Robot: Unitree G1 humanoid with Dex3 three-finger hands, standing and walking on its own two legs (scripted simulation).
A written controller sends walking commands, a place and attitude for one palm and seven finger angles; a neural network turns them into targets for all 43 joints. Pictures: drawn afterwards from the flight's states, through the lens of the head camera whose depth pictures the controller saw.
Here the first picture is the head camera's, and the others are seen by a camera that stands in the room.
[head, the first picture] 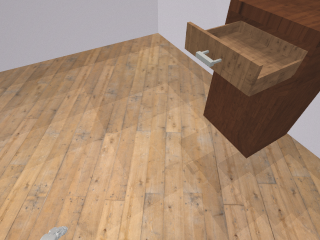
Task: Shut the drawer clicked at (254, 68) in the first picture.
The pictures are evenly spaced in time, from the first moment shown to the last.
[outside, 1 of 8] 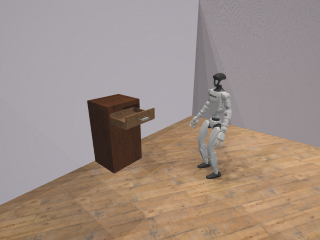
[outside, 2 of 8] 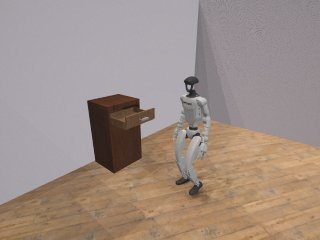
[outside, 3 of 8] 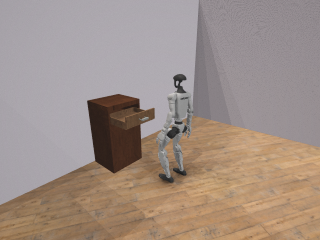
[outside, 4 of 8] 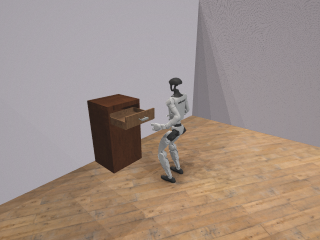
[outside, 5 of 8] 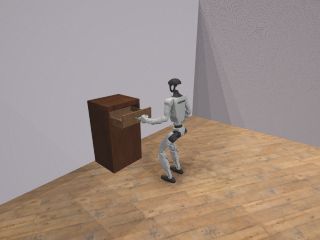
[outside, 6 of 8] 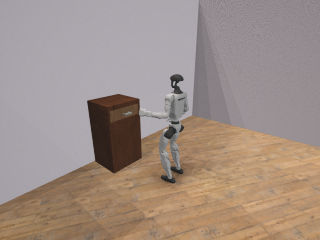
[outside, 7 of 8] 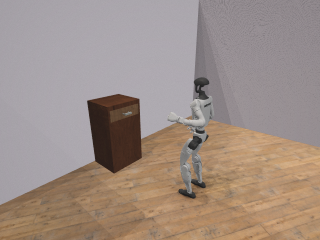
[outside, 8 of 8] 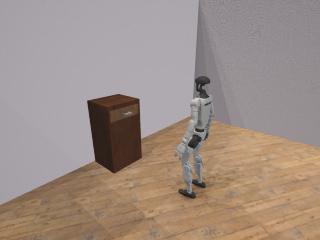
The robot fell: no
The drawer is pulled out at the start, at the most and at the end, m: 0.30 0.30 0.00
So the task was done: yes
